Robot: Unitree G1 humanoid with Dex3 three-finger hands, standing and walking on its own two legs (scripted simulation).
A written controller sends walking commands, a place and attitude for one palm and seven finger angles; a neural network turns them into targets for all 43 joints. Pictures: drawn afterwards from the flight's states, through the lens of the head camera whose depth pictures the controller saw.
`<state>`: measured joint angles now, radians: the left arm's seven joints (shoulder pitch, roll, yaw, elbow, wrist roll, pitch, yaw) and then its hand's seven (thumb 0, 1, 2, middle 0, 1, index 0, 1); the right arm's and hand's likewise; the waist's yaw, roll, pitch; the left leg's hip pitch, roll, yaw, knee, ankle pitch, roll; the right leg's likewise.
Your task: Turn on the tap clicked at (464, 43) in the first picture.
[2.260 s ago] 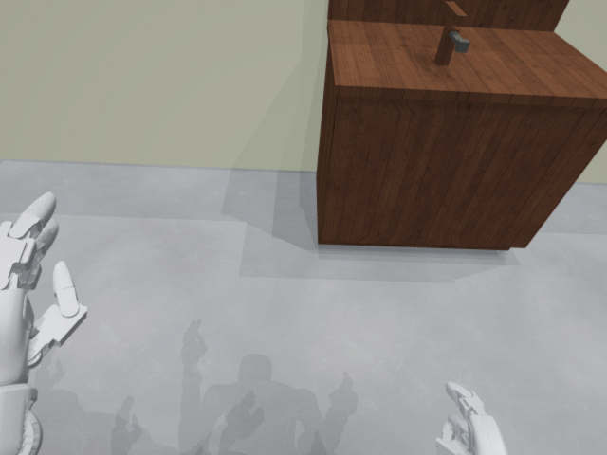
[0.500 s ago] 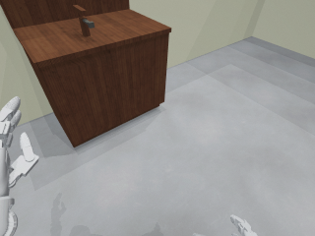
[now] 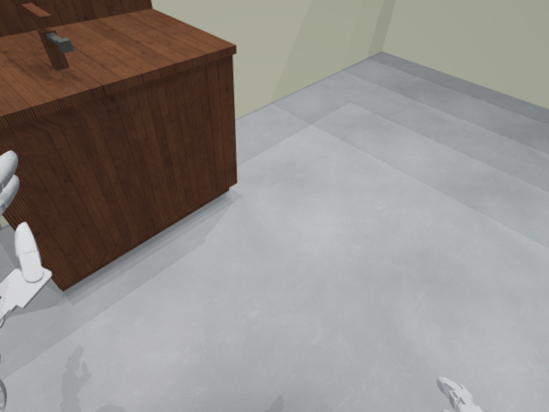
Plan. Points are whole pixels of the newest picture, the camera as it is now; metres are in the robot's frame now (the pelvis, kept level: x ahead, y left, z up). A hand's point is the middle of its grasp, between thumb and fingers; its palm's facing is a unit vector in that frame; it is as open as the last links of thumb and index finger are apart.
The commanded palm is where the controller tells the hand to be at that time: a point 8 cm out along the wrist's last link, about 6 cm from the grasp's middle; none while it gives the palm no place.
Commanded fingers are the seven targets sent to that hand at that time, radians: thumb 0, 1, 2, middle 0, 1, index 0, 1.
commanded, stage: walk to a spot facing it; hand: left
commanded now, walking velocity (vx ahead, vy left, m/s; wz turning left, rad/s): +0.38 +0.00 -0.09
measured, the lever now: (64, 45) +0.94 +0.63 +0.12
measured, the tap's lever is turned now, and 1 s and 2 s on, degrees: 0 0 0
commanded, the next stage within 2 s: turn to face it in 1.12 s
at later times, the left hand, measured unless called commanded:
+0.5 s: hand (170, 179) +0.37 +0.17 +0.18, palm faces +0.38 -0.80 -0.46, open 7.4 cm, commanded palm +0.31 +0.22 +0.19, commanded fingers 0.00 0.90 0.90 -0.20 -0.30 -0.20 -0.30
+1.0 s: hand (188, 109) +0.53 +0.19 +0.19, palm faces +0.40 -0.83 -0.38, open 7.4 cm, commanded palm +0.46 +0.23 +0.19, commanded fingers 0.00 0.90 0.90 -0.20 -0.30 -0.20 -0.30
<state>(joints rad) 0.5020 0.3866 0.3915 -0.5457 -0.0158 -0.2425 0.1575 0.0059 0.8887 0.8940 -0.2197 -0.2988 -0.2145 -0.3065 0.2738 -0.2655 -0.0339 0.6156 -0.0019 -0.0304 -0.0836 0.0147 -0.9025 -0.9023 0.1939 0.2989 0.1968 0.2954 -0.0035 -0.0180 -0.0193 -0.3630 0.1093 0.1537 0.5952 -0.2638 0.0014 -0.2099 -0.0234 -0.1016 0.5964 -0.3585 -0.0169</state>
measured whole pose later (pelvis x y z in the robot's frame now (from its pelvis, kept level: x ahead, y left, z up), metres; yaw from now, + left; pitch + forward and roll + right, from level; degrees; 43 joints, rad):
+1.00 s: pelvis +0.30 -0.05 +0.00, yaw +0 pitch -2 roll +1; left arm 0.39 0.38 0.37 -0.51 -0.03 -0.19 0.15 0.01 0.89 0.89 -0.21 -0.30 -0.21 -0.31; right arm 0.17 -0.12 0.02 0.59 0.01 -0.05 -0.04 0.01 -0.90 -0.90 0.19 0.30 0.20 0.30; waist -0.01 -0.03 0.06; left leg -0.33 0.06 0.18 0.59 -0.23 0.04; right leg -0.47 -0.09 -0.07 1.17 -0.47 0.02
